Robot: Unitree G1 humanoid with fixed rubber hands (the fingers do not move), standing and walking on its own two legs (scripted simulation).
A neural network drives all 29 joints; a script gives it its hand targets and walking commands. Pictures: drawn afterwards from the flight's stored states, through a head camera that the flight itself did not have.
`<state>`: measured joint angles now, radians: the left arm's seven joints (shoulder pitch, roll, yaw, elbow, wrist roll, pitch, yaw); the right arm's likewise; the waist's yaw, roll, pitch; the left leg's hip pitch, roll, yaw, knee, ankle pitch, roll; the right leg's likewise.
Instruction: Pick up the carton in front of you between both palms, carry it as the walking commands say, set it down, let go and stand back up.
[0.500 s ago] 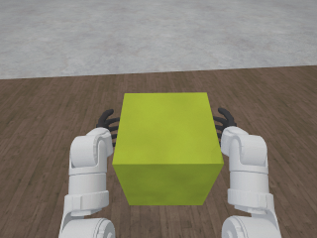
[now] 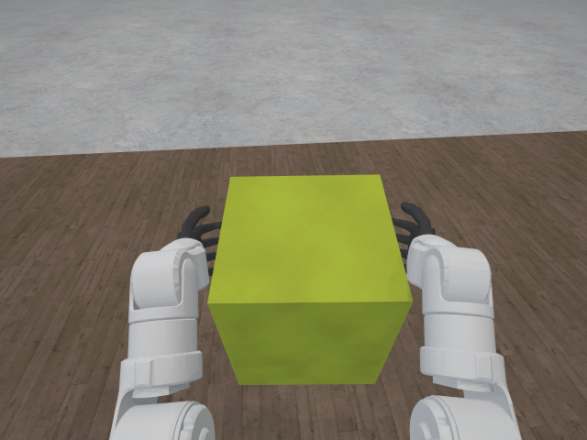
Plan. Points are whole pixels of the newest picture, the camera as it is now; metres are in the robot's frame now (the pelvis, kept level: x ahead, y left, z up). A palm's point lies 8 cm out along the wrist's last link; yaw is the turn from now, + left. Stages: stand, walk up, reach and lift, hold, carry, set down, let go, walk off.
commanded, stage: carry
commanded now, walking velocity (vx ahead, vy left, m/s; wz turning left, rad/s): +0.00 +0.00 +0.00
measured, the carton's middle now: (305, 285) +0.34 +0.00 +0.06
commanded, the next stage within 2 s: none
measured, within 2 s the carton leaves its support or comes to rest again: neither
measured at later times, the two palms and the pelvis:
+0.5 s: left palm (202, 256) +0.34 +0.14 +0.12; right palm (421, 251) +0.35 -0.16 +0.12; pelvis +0.01 -0.01 +0.00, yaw +0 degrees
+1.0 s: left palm (195, 257) +0.33 +0.14 +0.13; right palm (423, 255) +0.33 -0.16 +0.13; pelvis +0.00 +0.00 +0.00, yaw +0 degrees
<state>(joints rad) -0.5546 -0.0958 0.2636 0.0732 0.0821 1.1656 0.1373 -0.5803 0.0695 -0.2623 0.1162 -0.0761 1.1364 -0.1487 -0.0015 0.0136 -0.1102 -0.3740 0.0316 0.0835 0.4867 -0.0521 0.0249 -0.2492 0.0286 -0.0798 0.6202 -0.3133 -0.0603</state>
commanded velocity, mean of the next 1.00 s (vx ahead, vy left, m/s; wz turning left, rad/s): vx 0.00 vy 0.00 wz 0.00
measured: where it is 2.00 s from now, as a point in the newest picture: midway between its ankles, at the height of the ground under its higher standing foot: outside the picture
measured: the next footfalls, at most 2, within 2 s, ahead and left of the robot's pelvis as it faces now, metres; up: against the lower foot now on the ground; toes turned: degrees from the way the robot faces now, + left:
right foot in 1.84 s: +0.37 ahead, -0.10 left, -0.02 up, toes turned -3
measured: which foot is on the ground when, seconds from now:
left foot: down 0.00-1.00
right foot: down 0.00-1.00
